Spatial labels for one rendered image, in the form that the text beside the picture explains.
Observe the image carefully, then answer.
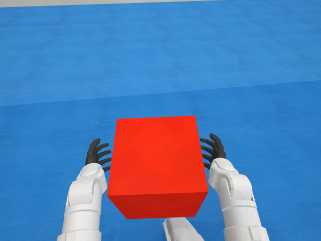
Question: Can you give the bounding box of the right robot hand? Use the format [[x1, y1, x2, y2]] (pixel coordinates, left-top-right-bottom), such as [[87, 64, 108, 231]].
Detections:
[[200, 133, 226, 170]]

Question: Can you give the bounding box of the carton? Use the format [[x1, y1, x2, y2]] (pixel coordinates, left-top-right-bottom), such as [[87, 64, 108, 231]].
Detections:
[[107, 115, 209, 219]]

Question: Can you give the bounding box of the robot right thigh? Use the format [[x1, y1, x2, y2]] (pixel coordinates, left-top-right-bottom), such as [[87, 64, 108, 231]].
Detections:
[[163, 217, 204, 241]]

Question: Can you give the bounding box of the left robot forearm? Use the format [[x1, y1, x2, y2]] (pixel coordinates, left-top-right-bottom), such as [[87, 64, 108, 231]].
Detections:
[[57, 163, 107, 241]]

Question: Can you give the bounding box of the right robot forearm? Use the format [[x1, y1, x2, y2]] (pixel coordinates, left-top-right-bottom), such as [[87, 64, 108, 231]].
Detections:
[[208, 158, 270, 241]]

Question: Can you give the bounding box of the left robot hand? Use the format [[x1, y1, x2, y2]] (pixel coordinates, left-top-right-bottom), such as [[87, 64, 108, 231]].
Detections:
[[85, 138, 112, 172]]

